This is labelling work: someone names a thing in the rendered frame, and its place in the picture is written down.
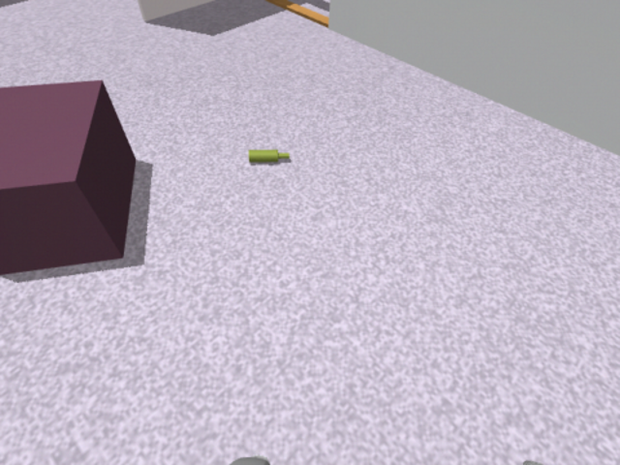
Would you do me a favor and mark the bottle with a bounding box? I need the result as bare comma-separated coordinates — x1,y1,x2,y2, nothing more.
249,150,290,163

